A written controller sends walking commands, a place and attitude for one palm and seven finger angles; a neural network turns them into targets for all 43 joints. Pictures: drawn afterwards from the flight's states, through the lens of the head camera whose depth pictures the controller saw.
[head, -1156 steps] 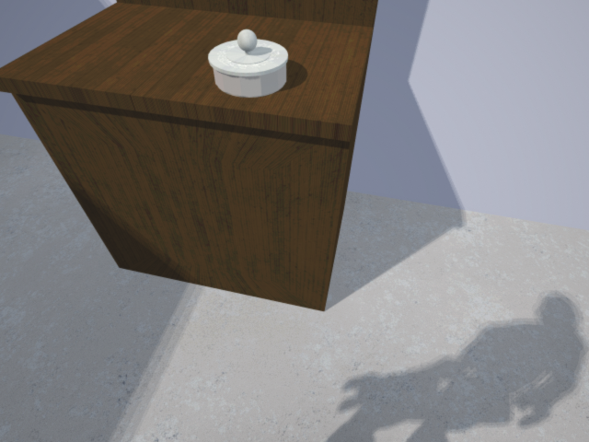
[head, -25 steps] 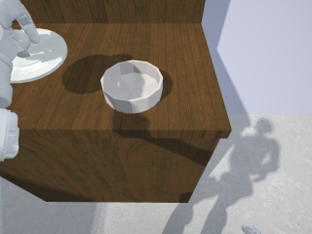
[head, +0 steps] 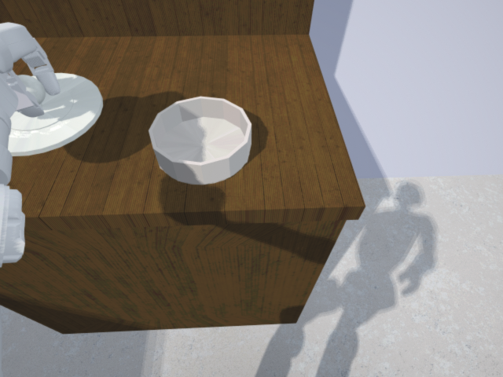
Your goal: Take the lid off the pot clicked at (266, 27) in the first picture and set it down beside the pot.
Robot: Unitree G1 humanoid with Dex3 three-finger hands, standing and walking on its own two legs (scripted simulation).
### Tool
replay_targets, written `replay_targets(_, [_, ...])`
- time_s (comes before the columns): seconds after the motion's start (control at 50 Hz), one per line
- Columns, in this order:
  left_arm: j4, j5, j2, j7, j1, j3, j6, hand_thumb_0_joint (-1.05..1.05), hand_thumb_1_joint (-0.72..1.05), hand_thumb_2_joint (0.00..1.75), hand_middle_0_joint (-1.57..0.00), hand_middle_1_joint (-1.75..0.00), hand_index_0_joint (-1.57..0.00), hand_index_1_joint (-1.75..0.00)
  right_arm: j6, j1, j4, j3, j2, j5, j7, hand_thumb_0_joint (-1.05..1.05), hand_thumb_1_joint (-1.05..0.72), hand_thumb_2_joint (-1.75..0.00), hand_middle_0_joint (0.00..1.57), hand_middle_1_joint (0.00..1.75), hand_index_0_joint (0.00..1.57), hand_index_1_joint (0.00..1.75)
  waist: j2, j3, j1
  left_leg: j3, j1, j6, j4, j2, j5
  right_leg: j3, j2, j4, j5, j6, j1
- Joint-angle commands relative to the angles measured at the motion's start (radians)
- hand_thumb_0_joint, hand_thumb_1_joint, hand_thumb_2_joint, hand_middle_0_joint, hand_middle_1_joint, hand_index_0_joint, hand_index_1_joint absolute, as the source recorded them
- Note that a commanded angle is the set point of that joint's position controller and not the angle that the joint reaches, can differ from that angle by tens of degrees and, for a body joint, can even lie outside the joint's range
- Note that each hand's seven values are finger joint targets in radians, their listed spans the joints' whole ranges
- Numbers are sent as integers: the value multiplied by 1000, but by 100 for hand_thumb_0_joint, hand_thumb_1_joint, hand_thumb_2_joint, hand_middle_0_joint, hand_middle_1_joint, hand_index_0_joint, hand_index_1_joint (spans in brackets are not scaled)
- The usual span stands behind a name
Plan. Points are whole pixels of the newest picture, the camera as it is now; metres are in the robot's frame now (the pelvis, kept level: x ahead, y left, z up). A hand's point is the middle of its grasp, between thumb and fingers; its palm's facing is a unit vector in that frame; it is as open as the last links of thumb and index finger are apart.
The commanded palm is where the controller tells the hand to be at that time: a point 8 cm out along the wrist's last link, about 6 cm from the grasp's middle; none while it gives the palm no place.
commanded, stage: lower the lid onto the table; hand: left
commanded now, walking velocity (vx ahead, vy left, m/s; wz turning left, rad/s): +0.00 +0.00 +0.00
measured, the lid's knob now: (26, 91) +0.49 +0.31 +0.21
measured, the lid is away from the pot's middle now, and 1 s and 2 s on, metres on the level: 0.24 0.23 0.24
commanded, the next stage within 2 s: open the fingers wide in 1.34 s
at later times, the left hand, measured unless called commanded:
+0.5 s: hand (34, 109) +0.46 +0.30 +0.19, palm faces -0.35 -0.14 -0.93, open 6.7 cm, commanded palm +0.46 +0.29 +0.26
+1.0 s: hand (48, 129) +0.46 +0.30 +0.15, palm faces -0.41 -0.14 -0.90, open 6.7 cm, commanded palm +0.47 +0.29 +0.23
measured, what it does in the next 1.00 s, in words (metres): stands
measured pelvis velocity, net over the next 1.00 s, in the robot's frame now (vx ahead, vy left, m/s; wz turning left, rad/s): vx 0.00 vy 0.01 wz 0.00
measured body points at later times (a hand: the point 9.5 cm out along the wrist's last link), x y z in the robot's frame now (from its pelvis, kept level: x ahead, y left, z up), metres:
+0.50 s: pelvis +0.00 +0.01 +0.00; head +0.05 +0.00 +0.45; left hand +0.48 +0.30 +0.24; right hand +0.07 -0.26 -0.13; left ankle -0.01 +0.07 -0.74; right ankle -0.03 -0.13 -0.74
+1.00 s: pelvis +0.00 +0.01 +0.00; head +0.05 +0.01 +0.44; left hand +0.48 +0.30 +0.21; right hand +0.05 -0.27 -0.13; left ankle -0.01 +0.07 -0.74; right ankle -0.03 -0.13 -0.74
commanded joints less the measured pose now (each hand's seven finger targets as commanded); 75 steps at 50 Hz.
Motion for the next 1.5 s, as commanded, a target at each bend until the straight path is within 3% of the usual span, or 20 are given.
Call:
replay_targets(0.0, [-276, 14, 259, 54, -614, 37, -13, 0, 81, 74, -93, -106, -94, -106, -27, -13, -109, -52, -157, -4, -12, 0, -90, -90, 20, 30, 20, 30, 107, -424, 0, -69, 361, -12, 18, 24, 506, -10, 39, -13, 289, -51, 10])
replay_targets(0.12, [-248, 14, 297, 59, -539, 85, -32, 0, 81, 74, -93, -106, -94, -106, -31, 9, -102, -54, -157, -6, -14, 0, -90, -90, 20, 30, 20, 30, 83, -440, 3, -77, 369, -20, 29, 27, 526, -15, 46, -11, 282, -48, 4])
replay_targets(0.16, [-194, -10, 168, 50, -528, -18, -27, 0, 81, 74, -93, -106, -94, -106, -27, 5, -92, -55, -159, 1, -14, 0, -90, -90, 20, 30, 20, 30, 87, -360, -19, -71, 351, -24, 21, 28, 486, -27, 45, -21, 252, -52, -43])
replay_targets(0.28, [-302, 11, 282, 71, -619, 68, -53, 0, 81, 74, -93, -106, -94, -106, -34, 16, -91, -57, -157, -10, -14, 0, -90, -90, 20, 30, 20, 30, 137, -509, -5, -88, 416, -34, 41, 29, 568, -15, 48, -2, 290, -50, -12])
replay_targets(0.38, [-291, 3, 300, 70, -540, 98, -68, 0, 81, 74, -93, -106, -94, -106, -26, 13, -104, -59, -158, -9, -10, 0, -90, -90, 20, 30, 20, 30, 104, -508, 8, -87, 397, -35, 48, 33, 606, -15, 46, 10, 313, -46, 4])
replay_targets(0.4, [-226, 0, 212, 65, -503, 35, -64, 0, 81, 74, -93, -106, -94, -106, -24, 4, -104, -60, -153, -8, -9, 0, -90, -90, 20, 30, 20, 30, 106, -443, -5, -78, 382, -26, 55, 29, 572, -18, 48, 3, 289, -48, -39])
replay_targets(0.46, [-194, -15, 207, 67, -461, 33, -63, 0, 81, 74, -93, -106, -94, -106, -12, 12, -102, -60, -164, -3, -9, 0, -90, -90, 20, 30, 20, 30, 71, -396, -7, -77, 350, -28, 43, 31, 524, -27, 50, -1, 266, -52, -47])
replay_targets(0.54, [-174, -2, 266, 73, -506, 67, -74, 0, 81, 74, -93, -106, -94, -106, -5, 18, -97, -57, -161, -3, -20, 0, -90, -90, 20, 30, 20, 30, 35, -396, -10, -64, 301, -11, 31, 23, 423, -17, 48, -2, 267, -47, -14])
replay_targets(0.6, [-279, 2, 280, 83, -580, 73, -95, 0, 81, 74, -93, -106, -94, -106, -12, 16, -104, -62, -158, -7, -22, 0, -90, -90, 20, 30, 20, 30, 114, -495, -7, -78, 383, -21, 49, 30, 525, -14, 47, 11, 292, -48, -16])
replay_targets(0.68, [-197, 0, 306, 85, -469, 110, -103, 0, 81, 74, -93, -106, -94, -106, -10, 30, -97, -61, -160, -7, -21, 0, -90, -90, 20, 30, 20, 30, 75, -441, -1, -72, 338, -22, 52, 31, 490, -14, 51, 9, 273, -44, -22])
replay_targets(0.76, [-162, -25, 178, 80, -483, -5, -100, 0, 81, 74, -93, -106, -94, -106, -3, 19, -92, -61, -166, 5, -27, 0, -90, -90, 20, 30, 20, 30, 87, -364, -23, -57, 299, -15, 36, 28, 394, -24, 48, -1, 241, -51, -60])
replay_targets(0.88, [-284, -10, 292, 96, -557, 92, -130, 0, 81, 74, -93, -106, -94, -106, -18, 48, -85, -69, -165, -7, -30, 0, -90, -90, 20, 30, 20, 30, 143, -517, -13, -85, 410, -31, 62, 40, 522, -14, 54, 15, 262, -45, -57])
replay_targets(0.98, [-144, -18, 259, 93, -476, 66, -128, 0, 81, 74, -93, -106, -94, -106, -6, 52, -70, -65, -174, 0, -33, 0, -90, -90, 20, 30, 20, 30, 57, -406, -20, -60, 287, -18, 50, 32, 375, -18, 53, 13, 235, -42, -62])
replay_targets(1.06, [-141, -22, 197, 101, -497, 14, -133, 0, 81, 74, -93, -106, -94, -106, -10, 50, -68, -64, -177, 3, -37, 0, -90, -90, 20, 30, 20, 30, 114, -389, -26, -73, 319, -26, 59, 34, 411, -30, 58, 21, 216, -54, -117])
replay_targets(1.14, [-142, 1, 302, 112, -480, 102, -149, 0, 81, 74, -93, -106, -94, -106, -13, 69, -71, -65, -173, -5, -41, 0, -90, -90, 20, 30, 20, 30, 99, -462, -14, -65, 310, -21, 75, 31, 423, -17, 57, 35, 255, -46, -71])
replay_targets(1.18, [-176, -4, 291, 112, -461, 105, -158, 0, 81, 74, -93, -106, -94, -106, -11, 65, -79, -68, -170, -7, -38, 0, -90, -90, 20, 30, 20, 30, 103, -495, -7, -69, 333, -29, 88, 35, 500, -16, 56, 48, 286, -44, -64])
replay_targets(1.26, [-83, -22, 221, 107, -374, 52, -154, 0, 81, 74, -93, -106, -94, -106, 1, 61, -79, -65, -174, 6, -38, 0, -90, -90, 20, 30, 20, 30, 49, -396, -18, -50, 265, -16, 91, 32, 462, -25, 59, 48, 284, -45, -83])
replay_targets(1.4, [-19, -6, 257, 117, -317, 69, -154, 0, 81, 74, -93, -106, -94, -106, 15, 74, -81, -58, -176, 7, -40, 0, -90, -90, 20, 30, 20, 30, 28, -357, -15, -34, 181, -10, 98, 24, 381, -18, 59, 65, 284, -42, -74])
replay_targets(1.42, [-51, -19, 157, 110, -331, -5, -148, 0, 81, 74, -93, -106, -94, -106, 17, 70, -83, -63, -172, 7, -36, 0, -90, -90, 20, 30, 20, 30, 35, -357, -28, -34, 199, -7, 92, 28, 364, -18, 56, 55, 265, -39, -96])
replay_targets(1.48, [-251, 24, 278, 150, -341, 112, -257, 0, 74, 74, -89, -103, -90, -104, 43, 69, -93, -74, -172, -8, -45, 0, -90, -90, 20, 30, 20, 30, 84, -447, -6, -53, 273, -15, 120, 49, 447, -11, 62, 69, 231, -45, -131])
